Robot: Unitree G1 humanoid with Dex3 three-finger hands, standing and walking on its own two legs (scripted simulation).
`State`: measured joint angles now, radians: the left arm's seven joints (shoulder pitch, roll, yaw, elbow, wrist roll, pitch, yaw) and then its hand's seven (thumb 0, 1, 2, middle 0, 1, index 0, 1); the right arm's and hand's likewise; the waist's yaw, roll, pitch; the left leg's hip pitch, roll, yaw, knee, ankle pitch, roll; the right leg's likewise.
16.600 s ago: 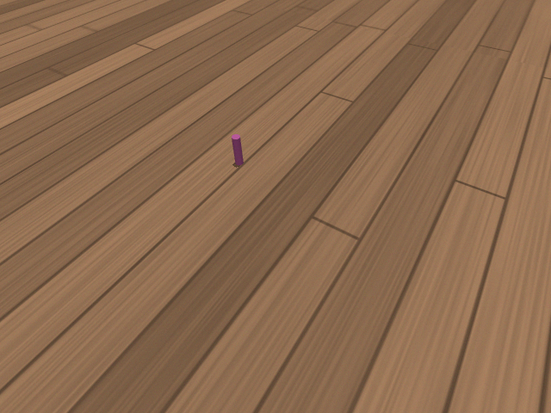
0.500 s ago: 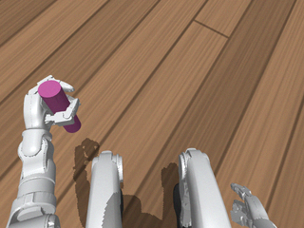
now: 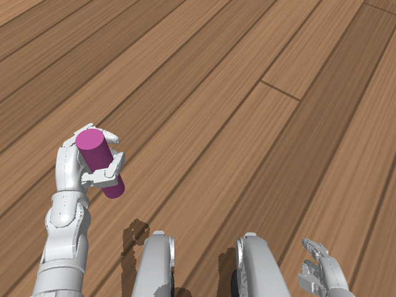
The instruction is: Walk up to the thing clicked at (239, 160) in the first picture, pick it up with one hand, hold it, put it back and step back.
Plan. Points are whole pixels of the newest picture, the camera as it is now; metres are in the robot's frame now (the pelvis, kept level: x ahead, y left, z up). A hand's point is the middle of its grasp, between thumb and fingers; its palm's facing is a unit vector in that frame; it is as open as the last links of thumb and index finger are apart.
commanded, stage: lift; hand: left
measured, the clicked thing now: (104, 168) +0.36 +0.21 +0.00
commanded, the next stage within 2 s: hold in 1.08 s
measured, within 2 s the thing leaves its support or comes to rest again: neither
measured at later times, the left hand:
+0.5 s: hand (87, 144) +0.35 +0.19 +0.13, palm faces +0.11 -0.99 -0.03, open 6.2 cm
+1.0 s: hand (85, 120) +0.36 +0.18 +0.17, palm faces +0.12 -0.99 +0.00, open 6.2 cm
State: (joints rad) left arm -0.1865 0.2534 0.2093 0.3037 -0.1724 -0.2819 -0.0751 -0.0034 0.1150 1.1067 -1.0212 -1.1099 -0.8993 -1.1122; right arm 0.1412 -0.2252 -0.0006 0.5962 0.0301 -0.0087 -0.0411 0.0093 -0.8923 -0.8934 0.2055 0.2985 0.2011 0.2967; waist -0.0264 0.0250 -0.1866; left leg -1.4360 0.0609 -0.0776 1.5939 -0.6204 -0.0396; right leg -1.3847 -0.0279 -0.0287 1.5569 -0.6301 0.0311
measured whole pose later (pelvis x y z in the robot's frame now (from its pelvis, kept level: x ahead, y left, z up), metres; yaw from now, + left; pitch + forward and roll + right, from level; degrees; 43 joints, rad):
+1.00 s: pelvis +0.04 +0.00 +0.13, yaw +1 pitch +11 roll -2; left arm -0.12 0.19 0.15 0.41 -0.18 -0.34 -0.08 0.00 0.11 1.11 -1.02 -1.11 -0.90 -1.11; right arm 0.22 -0.22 0.00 0.64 0.01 -0.03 -0.04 0.01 -0.90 -0.90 0.20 0.30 0.20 0.30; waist -0.02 0.01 -0.07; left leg -0.73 0.07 -0.03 0.99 -0.45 -0.04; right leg -0.69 -0.03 -0.03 0.96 -0.46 0.02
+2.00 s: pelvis +0.04 +0.00 +0.15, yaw +1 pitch +5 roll -1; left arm -0.11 0.18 0.14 0.40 -0.16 -0.32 -0.05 0.00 0.12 1.11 -1.02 -1.11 -0.90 -1.12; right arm 0.22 -0.21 0.00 0.66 0.01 0.00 -0.04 0.01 -0.91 -0.90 0.20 0.30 0.20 0.30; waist -0.02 0.01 -0.02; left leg -0.53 0.06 -0.02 0.84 -0.40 -0.04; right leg -0.50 -0.03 -0.02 0.81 -0.40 0.03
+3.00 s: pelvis +0.03 -0.01 +0.16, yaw +2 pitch +5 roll -1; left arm -0.13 0.20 0.15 0.45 -0.16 -0.35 -0.07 0.00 0.12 1.10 -1.01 -1.12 -0.89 -1.12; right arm 0.22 -0.21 -0.01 0.67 0.01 -0.01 -0.04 0.01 -0.90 -0.90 0.20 0.30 0.20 0.30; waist -0.02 0.01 -0.02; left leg -0.53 0.06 -0.03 0.82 -0.38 -0.04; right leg -0.49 -0.03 -0.03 0.80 -0.39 0.02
